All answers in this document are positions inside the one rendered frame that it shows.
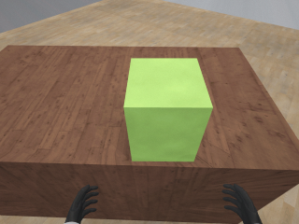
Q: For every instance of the robot right hand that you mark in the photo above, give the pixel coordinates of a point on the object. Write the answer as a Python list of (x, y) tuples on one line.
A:
[(245, 206)]

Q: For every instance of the pedestal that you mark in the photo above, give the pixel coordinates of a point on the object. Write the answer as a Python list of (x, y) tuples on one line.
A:
[(63, 127)]

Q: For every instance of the carton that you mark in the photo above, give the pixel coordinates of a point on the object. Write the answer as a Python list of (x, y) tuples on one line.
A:
[(166, 108)]

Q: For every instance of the robot left hand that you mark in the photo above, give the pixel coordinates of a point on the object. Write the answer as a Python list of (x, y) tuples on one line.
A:
[(76, 212)]

